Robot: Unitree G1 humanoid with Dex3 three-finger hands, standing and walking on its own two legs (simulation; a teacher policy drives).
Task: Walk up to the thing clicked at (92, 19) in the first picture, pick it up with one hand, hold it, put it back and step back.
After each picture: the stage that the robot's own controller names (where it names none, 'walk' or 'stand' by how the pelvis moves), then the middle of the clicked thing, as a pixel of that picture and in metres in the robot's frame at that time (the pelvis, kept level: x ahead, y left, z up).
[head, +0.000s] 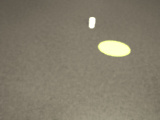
stand; (91, 22) +1.83 -0.18 -0.72
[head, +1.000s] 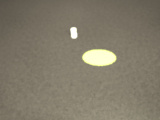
walk; (73, 33) +1.69 +0.15 -0.69
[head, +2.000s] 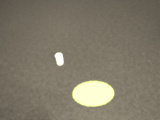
walk; (59, 59) +1.12 +0.30 -0.72
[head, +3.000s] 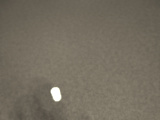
walk; (56, 94) +0.71 +0.26 -0.72
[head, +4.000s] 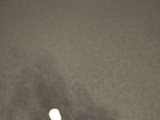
stand; (55, 116) +0.45 +0.23 -0.70
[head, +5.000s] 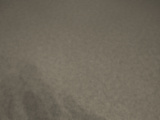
stand; out of the picture +0.43 +0.20 -0.72
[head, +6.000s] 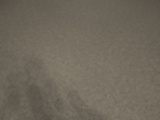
stand; out of the picture +0.38 +0.17 -0.71
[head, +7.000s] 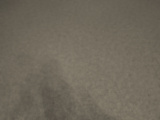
stand; out of the picture +0.42 +0.21 -0.70
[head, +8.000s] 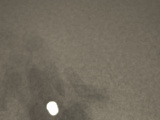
stand; (52, 108) +0.43 +0.21 -0.69
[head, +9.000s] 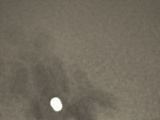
stand; (56, 104) +0.44 +0.21 -0.70
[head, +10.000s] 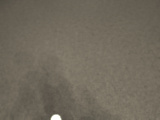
stand; out of the picture +0.43 +0.23 -0.71
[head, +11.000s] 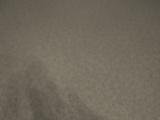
stand; out of the picture +0.42 +0.23 -0.72
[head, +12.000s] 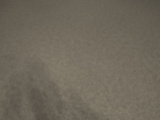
stand; out of the picture +0.42 +0.22 -0.73
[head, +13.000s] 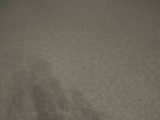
stand; out of the picture +0.40 +0.21 -0.73
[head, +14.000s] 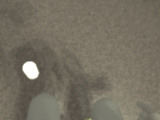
go down; (31, 70) +0.45 +0.25 -0.44
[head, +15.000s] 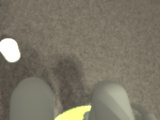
go down; (10, 51) +0.47 +0.28 -0.29
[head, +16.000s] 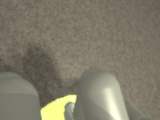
close in; out of the picture +0.44 +0.32 -0.23
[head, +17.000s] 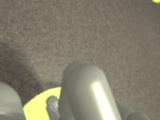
close; out of the picture +0.43 +0.34 -0.22
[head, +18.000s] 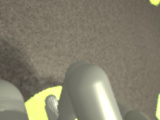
lift; out of the picture +0.42 +0.33 -0.23
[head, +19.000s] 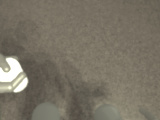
lift; (12, 76) +0.35 +0.22 -0.03
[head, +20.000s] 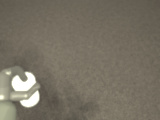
hold; (27, 90) +0.33 +0.19 -0.01
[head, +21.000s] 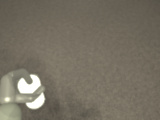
hold; (32, 92) +0.33 +0.17 -0.01
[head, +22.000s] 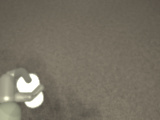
hold; (31, 91) +0.33 +0.18 -0.01
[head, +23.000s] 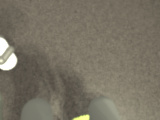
crouch; (1, 54) +0.44 +0.25 -0.08
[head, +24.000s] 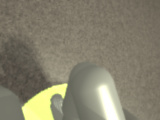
lower; out of the picture +0.41 +0.34 -0.22
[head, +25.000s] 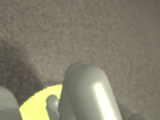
lower; out of the picture +0.41 +0.35 -0.22
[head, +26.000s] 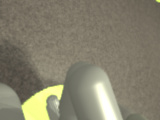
lower; out of the picture +0.41 +0.35 -0.22
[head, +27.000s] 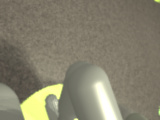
lower; out of the picture +0.41 +0.35 -0.22
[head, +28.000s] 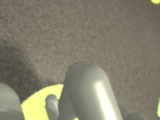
loosen; out of the picture +0.41 +0.35 -0.22
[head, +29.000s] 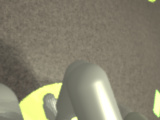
withdraw; out of the picture +0.40 +0.34 -0.22
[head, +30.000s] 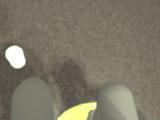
walk; (16, 57) +0.45 +0.28 -0.31
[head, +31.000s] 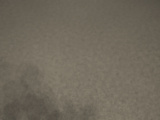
stand; out of the picture +0.38 +0.22 -0.65
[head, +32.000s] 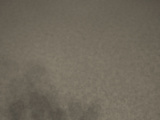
stand; out of the picture +0.40 +0.24 -0.67
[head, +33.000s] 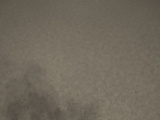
stand; out of the picture +0.39 +0.23 -0.67
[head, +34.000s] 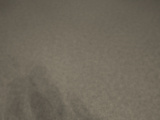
stand; out of the picture +0.41 +0.22 -0.72
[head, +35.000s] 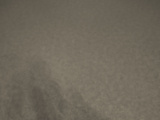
stand; out of the picture +0.38 +0.23 -0.73
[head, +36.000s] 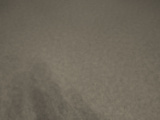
walk; out of the picture +0.38 +0.23 -0.73
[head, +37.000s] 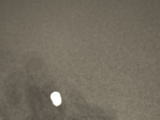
walk; (56, 98) +0.55 +0.22 -0.71
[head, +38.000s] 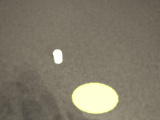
walk; (57, 56) +0.90 +0.19 -0.69
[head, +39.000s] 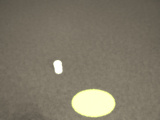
stand; (58, 67) +1.02 +0.23 -0.71
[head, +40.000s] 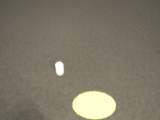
stand; (59, 68) +1.01 +0.21 -0.72
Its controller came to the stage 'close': yes
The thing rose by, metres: 0.70
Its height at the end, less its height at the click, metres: +0.00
